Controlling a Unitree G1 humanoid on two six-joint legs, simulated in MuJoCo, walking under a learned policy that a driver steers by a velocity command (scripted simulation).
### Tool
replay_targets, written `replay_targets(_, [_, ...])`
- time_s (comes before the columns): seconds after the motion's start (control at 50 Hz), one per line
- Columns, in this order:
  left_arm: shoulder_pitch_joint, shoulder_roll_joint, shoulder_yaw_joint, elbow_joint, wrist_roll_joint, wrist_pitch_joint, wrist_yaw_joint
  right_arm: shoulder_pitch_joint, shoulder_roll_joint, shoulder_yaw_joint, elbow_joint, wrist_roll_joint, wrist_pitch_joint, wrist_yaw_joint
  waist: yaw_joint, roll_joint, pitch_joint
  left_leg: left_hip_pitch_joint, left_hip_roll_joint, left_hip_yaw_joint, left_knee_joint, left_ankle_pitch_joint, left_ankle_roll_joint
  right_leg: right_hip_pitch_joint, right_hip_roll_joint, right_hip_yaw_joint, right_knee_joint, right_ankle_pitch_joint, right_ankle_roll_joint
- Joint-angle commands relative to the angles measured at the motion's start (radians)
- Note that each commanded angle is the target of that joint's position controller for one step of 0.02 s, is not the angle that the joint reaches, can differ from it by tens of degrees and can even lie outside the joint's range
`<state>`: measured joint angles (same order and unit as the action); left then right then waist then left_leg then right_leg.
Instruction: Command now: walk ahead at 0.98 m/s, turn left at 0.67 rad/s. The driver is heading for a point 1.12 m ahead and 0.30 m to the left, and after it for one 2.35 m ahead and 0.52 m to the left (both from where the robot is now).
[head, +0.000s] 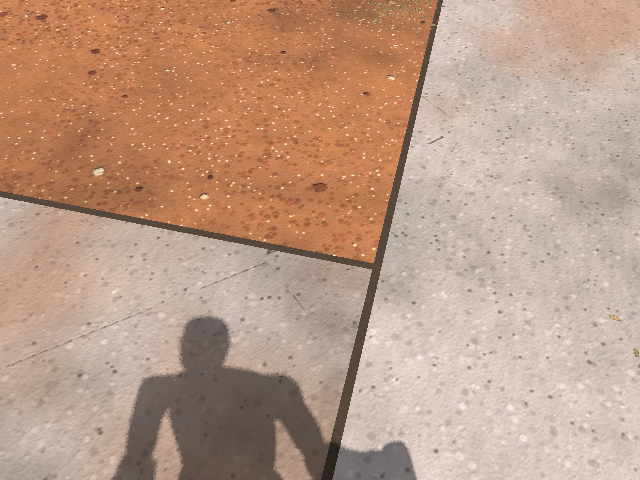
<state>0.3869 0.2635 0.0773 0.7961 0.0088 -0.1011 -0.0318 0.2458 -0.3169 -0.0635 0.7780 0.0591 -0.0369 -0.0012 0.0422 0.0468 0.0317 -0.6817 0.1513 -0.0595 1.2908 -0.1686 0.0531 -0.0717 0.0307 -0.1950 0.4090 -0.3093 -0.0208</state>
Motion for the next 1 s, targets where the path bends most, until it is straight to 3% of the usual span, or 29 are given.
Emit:
replay_targets(0.02, [-0.165,0.031,-0.002,-0.072,0.010,-0.031,0.010,0.029,0.029,0.013,-0.058,-0.009,0.021,0.008,-0.083,-0.123,0.148,-0.041,0.036,-0.031,-0.070,0.141,-0.006,-0.188,-0.211,0.052,-0.293,0.291,-0.054])
replay_targets(0.1, [-0.105,0.110,0.011,-0.056,0.007,-0.029,0.041,-0.116,-0.001,0.017,-0.112,-0.021,-0.005,0.049,-0.043,-0.021,0.175,-0.053,-0.027,0.100,-0.357,0.321,0.027,-0.052,-0.209,-0.067,-0.320,0.500,-0.022])
replay_targets(0.16, [-0.072,0.208,0.029,-0.050,0.009,-0.004,0.069,-0.139,-0.044,0.000,-0.151,-0.009,-0.018,0.081,-0.074,-0.066,0.088,0.107,-0.141,0.246,-0.501,0.312,0.071,0.109,-0.230,-0.103,-0.170,1.111,0.026])
replay_targets(0.2, [-0.130,0.283,0.049,-0.075,-0.012,0.025,0.076,0.065,-0.125,-0.040,-0.125,0.009,0.009,0.072,-0.211,-0.183,-0.039,0.352,-0.207,0.270,-0.459,0.162,0.104,0.145,-0.269,-0.087,0.100,1.508,0.013])
replay_targets(0.22, [-0.207,0.293,0.053,-0.102,-0.021,0.029,0.066,0.299,-0.203,-0.079,-0.068,0.000,0.034,0.059,-0.330,-0.194,-0.134,0.619,-0.209,0.217,-0.449,0.087,0.146,0.049,-0.275,-0.052,0.359,1.521,-0.011])
replay_targets(0.24, [-0.278,0.235,0.038,-0.110,-0.039,0.016,0.045,0.484,-0.246,-0.105,-0.013,-0.002,0.050,0.036,-0.415,-0.092,-0.168,0.886,-0.174,0.115,-0.583,0.153,0.196,-0.134,-0.170,-0.045,0.765,1.059,-0.003])
replay_targets(0.26, [-0.278,0.002,-0.025,-0.156,-0.008,-0.027,0.021,0.425,-0.235,-0.088,0.012,-0.026,0.048,0.036,-0.273,0.332,-0.028,0.929,-0.171,-0.074,-0.613,0.248,0.250,-0.492,0.086,0.046,1.246,-0.232,0.029])
replay_targets(0.28, [-0.098,-0.042,-0.056,-0.229,-0.038,-0.070,0.008,0.272,-0.178,-0.047,-0.073,-0.072,0.002,0.043,-0.079,0.385,-0.245,1.052,0.027,-0.688,-0.832,-0.229,0.456,-0.764,0.105,0.312,1.383,-0.309,0.004])
replay_targets(0.3, [-0.203,0.087,-0.041,-0.242,-0.047,-0.095,0.004,0.250,-0.109,-0.043,-0.115,-0.064,-0.019,0.048,-0.140,0.138,-0.224,0.988,0.072,-0.842,-1.039,-0.490,0.409,-0.769,0.052,0.373,1.278,-0.201,-0.055])
replay_targets(0.32, [-0.267,0.115,-0.028,-0.261,-0.061,-0.098,0.007,0.221,-0.102,-0.043,-0.114,-0.059,-0.044,0.054,-0.092,-0.060,-0.092,0.826,0.073,-0.846,-1.107,-0.558,0.359,-0.762,0.017,0.363,1.134,-0.115,-0.072])
replay_targets(0.34, [-0.264,0.101,-0.029,-0.244,-0.038,-0.087,0.019,0.149,-0.099,-0.041,-0.127,-0.053,-0.062,0.060,-0.033,-0.204,-0.036,0.669,0.050,-0.795,-1.091,-0.509,0.324,-0.684,-0.029,0.375,1.025,-0.051,-0.060])
replay_targets(0.36, [-0.248,0.092,-0.028,-0.238,-0.017,-0.073,0.025,0.087,-0.117,-0.045,-0.142,-0.052,-0.071,0.053,0.004,-0.197,-0.002,0.539,0.002,-0.727,-1.066,-0.406,0.323,-0.618,-0.045,0.389,0.962,-0.020,-0.032])
replay_targets(0.4, [-0.235,0.116,-0.015,-0.228,-0.007,-0.045,0.038,0.051,-0.098,-0.036,-0.155,-0.044,-0.071,0.033,0.024,-0.164,0.031,0.417,-0.075,-0.560,-1.083,-0.241,0.308,-0.546,-0.079,0.381,0.831,0.001,0.021])
replay_targets(0.48, [-0.466,0.033,-0.039,-0.311,0.017,-0.028,0.045,0.104,-0.055,-0.023,-0.118,-0.022,-0.051,-0.016,-0.078,-0.074,0.089,0.273,-0.197,-0.311,-1.064,0.009,0.240,-0.446,-0.058,0.272,0.386,0.265,0.094])
replay_targets(0.52, [-0.526,0.002,-0.045,-0.331,0.007,-0.031,0.033,0.146,-0.058,-0.026,-0.091,-0.026,-0.040,-0.019,-0.143,-0.015,0.062,0.248,-0.200,-0.266,-1.055,0.003,0.193,-0.332,-0.028,0.217,0.222,0.447,0.102])
replay_targets(0.6, [-0.572,0.064,-0.013,-0.348,-0.031,-0.049,0.018,0.227,-0.035,-0.024,-0.027,-0.021,-0.034,-0.017,-0.187,0.053,0.043,0.506,-0.118,-0.325,-0.971,0.076,0.170,-0.365,-0.028,0.242,0.066,0.461,0.075])
replay_targets(0.64, [-0.485,0.124,0.019,-0.332,-0.038,-0.061,0.018,0.214,-0.069,-0.038,-0.018,-0.033,-0.025,-0.021,-0.120,0.086,-0.011,0.658,-0.077,-0.327,-0.855,0.459,0.147,-0.320,-0.004,0.216,0.053,0.355,0.024])
replay_targets(0.66, [-0.337,0.165,0.043,-0.302,-0.047,-0.062,0.024,0.171,-0.097,-0.043,-0.029,-0.054,-0.020,-0.012,-0.023,0.103,-0.106,0.686,-0.080,-0.299,-0.707,0.694,0.123,-0.177,0.004,0.194,0.069,0.325,-0.016])
replay_targets(0.68, [-0.083,0.189,0.051,-0.257,-0.052,-0.051,0.034,0.073,-0.097,-0.035,-0.067,-0.081,-0.021,-0.001,0.125,0.120,-0.255,0.541,-0.089,-0.272,-0.443,0.719,0.099,0.133,-0.076,0.255,0.159,0.256,-0.063])
replay_targets(0.7, [0.092,0.247,0.057,-0.208,-0.022,-0.046,0.033,0.203,0.033,-0.002,-0.080,-0.074,-0.029,0.005,0.082,-0.182,-0.451,0.202,-0.219,-0.201,-0.027,0.162,0.043,0.547,-0.285,0.658,0.161,-0.053,-0.194])
replay_targets(0.72, [0.136,0.228,0.054,-0.158,-0.014,-0.052,0.003,0.299,0.049,0.028,-0.068,-0.007,-0.040,0.006,0.055,-0.510,-0.503,-0.034,-0.265,-0.169,0.162,-0.309,0.019,0.646,-0.416,1.137,-0.090,-0.468,-0.285])
replay_targets(0.74, [0.073,0.129,0.035,-0.169,-0.021,-0.041,0.010,0.167,-0.031,0.016,-0.080,0.010,-0.043,0.001,0.095,-0.345,-0.292,-0.157,-0.183,-0.137,0.192,-0.247,0.034,0.534,-0.387,1.075,-0.134,-0.555,-0.245])
replay_targets(0.76, [0.037,0.104,0.027,-0.155,-0.009,-0.027,0.016,0.019,-0.055,0.018,-0.113,-0.011,-0.053,0.005,0.104,-0.152,-0.156,-0.157,-0.157,-0.102,0.160,-0.197,0.040,0.373,-0.341,0.901,-0.139,-0.369,-0.214])
replay_targets(0.78, [0.025,0.106,0.023,-0.135,0.004,-0.025,0.009,-0.090,-0.034,0.021,-0.142,-0.036,-0.065,0.006,0.086,-0.013,-0.054,-0.132,-0.139,-0.082,0.101,-0.182,0.045,0.221,-0.287,0.777,-0.152,-0.189,-0.195])
replay_targets(0.82, [-0.023,0.044,-0.004,-0.109,0.013,-0.034,-0.004,-0.082,0.001,0.022,-0.155,-0.034,-0.065,0.016,-0.004,-0.068,-0.018,-0.061,-0.079,-0.089,-0.011,-0.140,0.048,0.076,-0.234,0.650,-0.186,-0.057,-0.194])
replay_targets(0.84, [-0.030,0.022,-0.014,-0.098,0.000,-0.034,-0.010,-0.062,0.012,0.026,-0.149,-0.027,-0.059,0.017,-0.025,-0.092,-0.009,-0.050,-0.064,-0.078,-0.050,-0.138,0.044,0.041,-0.220,0.608,-0.205,-0.019,-0.197])
replay_targets(0.88, [-0.029,0.041,-0.015,-0.076,-0.025,-0.034,-0.009,-0.080,0.032,0.038,-0.162,-0.037,-0.054,0.020,-0.051,-0.084,0.042,-0.094,-0.027,-0.056,-0.134,-0.125,0.026,-0.028,-0.226,0.564,-0.242,0.041,-0.212])
replay_targets(0.94, [-0.006,0.104,-0.004,-0.055,-0.024,-0.038,0.009,-0.206,0.026,0.053,-0.211,-0.059,-0.068,0.029,-0.030,-0.064,0.100,-0.107,-0.015,-0.007,-0.348,0.100,-0.006,-0.096,-0.199,0.438,-0.306,0.202,-0.202])
replay_targets(1.0, [0.092,0.118,-0.010,-0.010,-0.041,-0.039,0.021,-0.354,0.035,0.062,-0.254,-0.054,-0.085,0.047,0.028,-0.056,0.120,0.081,-0.067,0.061,-0.593,0.330,-0.008,-0.143,-0.176,0.325,-0.390,0.302,-0.169])
